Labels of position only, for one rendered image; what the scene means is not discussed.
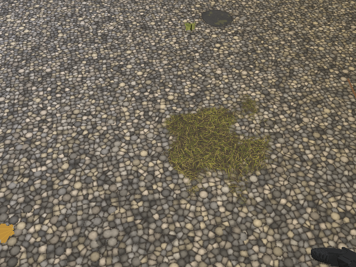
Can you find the robot right hand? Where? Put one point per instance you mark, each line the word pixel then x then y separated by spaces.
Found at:
pixel 335 257

